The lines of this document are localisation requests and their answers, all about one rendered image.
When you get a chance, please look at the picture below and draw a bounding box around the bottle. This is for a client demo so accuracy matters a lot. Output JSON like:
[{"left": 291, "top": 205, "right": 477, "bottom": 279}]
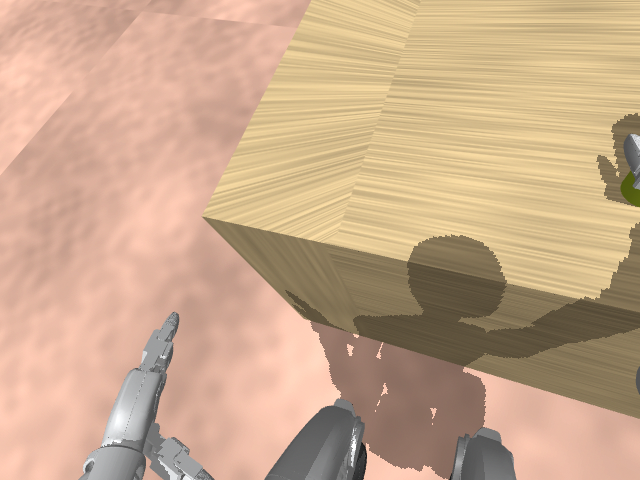
[{"left": 621, "top": 171, "right": 640, "bottom": 207}]

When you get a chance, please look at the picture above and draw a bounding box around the left robot arm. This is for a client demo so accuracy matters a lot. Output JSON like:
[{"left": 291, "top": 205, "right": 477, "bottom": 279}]
[{"left": 78, "top": 445, "right": 146, "bottom": 480}]

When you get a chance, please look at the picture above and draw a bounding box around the right robot hand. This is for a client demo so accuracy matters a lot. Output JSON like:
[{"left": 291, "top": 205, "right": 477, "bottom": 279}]
[{"left": 623, "top": 134, "right": 640, "bottom": 190}]

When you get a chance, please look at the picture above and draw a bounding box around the left robot hand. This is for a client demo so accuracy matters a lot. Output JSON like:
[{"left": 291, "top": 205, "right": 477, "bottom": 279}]
[{"left": 100, "top": 312, "right": 215, "bottom": 480}]

